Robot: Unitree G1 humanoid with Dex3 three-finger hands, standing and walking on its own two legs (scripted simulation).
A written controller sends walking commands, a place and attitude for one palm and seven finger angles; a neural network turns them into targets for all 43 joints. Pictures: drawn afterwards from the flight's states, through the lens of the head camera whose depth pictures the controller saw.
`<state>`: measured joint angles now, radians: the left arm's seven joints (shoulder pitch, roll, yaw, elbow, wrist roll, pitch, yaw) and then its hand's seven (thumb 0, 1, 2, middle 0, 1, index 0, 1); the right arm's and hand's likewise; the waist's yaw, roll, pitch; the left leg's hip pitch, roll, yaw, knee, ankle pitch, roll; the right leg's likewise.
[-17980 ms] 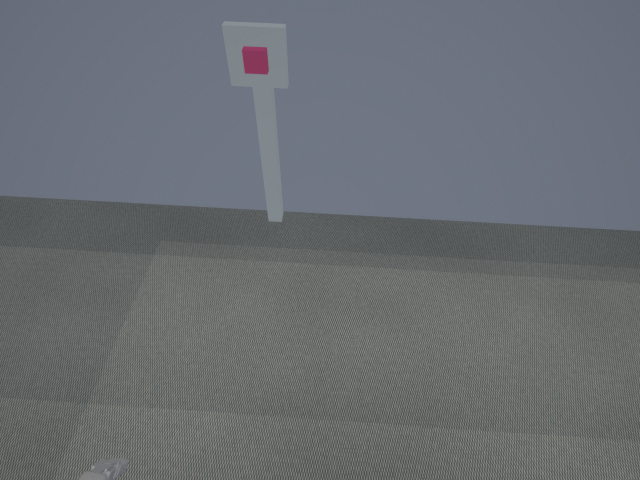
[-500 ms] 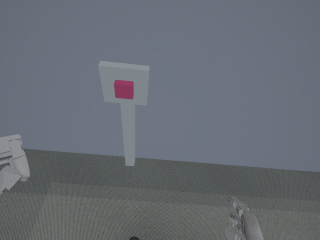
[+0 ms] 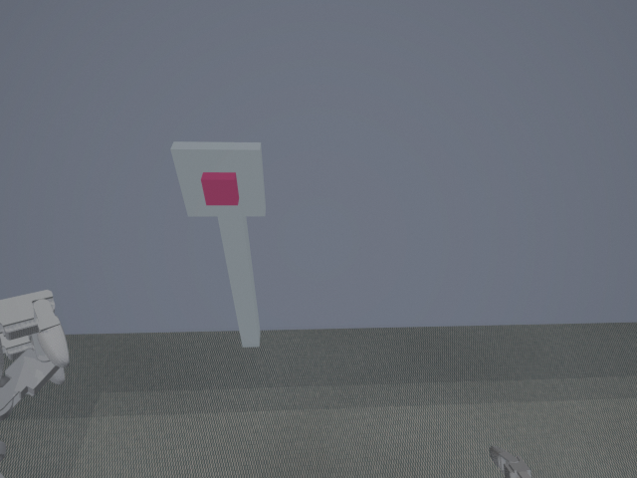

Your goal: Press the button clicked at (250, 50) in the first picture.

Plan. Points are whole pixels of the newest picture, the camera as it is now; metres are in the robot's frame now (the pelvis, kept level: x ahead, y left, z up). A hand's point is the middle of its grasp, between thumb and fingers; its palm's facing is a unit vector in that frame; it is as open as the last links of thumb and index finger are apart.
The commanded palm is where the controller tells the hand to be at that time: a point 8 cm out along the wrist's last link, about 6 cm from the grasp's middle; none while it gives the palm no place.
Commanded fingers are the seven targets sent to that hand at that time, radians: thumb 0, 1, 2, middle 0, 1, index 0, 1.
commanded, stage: stop stepping back and stand still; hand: left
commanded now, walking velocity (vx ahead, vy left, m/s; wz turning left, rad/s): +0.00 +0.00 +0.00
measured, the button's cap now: (221, 188) +0.70 +0.21 -0.03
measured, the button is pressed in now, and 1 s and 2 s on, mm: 0 0 0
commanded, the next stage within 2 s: let the arm hang, fingers relaxed in 0.68 s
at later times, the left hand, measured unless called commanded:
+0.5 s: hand (81, 343) +0.21 +0.23 +0.16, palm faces +0.34 -0.83 -0.44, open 3.1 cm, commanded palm +0.16 +0.27 +0.18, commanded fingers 0.00 0.90 0.90 -1.30 -1.50 -1.30 -1.50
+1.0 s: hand out of the picture +0.15 +0.22 -0.14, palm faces +0.00 -0.95 -0.32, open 3.1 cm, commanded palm none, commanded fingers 0.00 0.90 0.90 -0.86 -1.02 -0.86 -1.02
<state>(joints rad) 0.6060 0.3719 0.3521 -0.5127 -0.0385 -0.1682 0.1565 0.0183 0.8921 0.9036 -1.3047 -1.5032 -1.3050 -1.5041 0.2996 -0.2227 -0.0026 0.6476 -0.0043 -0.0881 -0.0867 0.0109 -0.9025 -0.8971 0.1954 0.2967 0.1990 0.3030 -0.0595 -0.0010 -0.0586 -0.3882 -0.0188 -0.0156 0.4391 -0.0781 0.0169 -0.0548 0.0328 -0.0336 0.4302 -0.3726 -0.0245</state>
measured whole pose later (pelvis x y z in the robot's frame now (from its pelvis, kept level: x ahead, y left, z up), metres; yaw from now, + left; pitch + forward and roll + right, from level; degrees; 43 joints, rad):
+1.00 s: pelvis +0.02 +0.00 -0.02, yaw +0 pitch -2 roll -1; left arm 0.29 0.27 0.05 0.62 0.03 0.06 0.02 0.01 0.91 0.90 -1.14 -1.35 -1.14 -1.35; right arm 0.18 -0.29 -0.01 0.83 -0.02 0.01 0.00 0.01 -0.90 -0.90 0.20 0.30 0.20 0.30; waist -0.04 0.01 0.02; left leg -0.45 -0.03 -0.01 0.68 -0.20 0.03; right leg -0.08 0.02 -0.04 0.64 -0.52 -0.02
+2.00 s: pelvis +0.02 -0.02 -0.01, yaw +0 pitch -4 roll +0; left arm 0.35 0.08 0.02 1.12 0.01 0.00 0.05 0.00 0.91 0.90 -0.20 -0.30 -0.20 -0.30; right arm 0.32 -0.10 -0.02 1.15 -0.02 0.02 -0.05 0.00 -0.91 -0.90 0.19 0.30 0.20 0.30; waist -0.03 0.00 0.07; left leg -0.33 -0.01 -0.03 0.52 -0.13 -0.01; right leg 0.04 0.05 -0.05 0.46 -0.43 -0.06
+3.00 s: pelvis +0.03 -0.03 +0.00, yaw -1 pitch -4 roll +1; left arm 0.34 0.13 0.02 1.13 0.01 0.00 0.05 0.00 0.91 0.90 -0.20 -0.30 -0.20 -0.30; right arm 0.26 -0.14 -0.01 1.14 -0.01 0.02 -0.05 0.00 -0.91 -0.90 0.19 0.30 0.20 0.30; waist -0.01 -0.01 0.10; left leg -0.29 -0.01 -0.01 0.51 -0.15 -0.01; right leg 0.07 0.04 -0.03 0.43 -0.43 -0.06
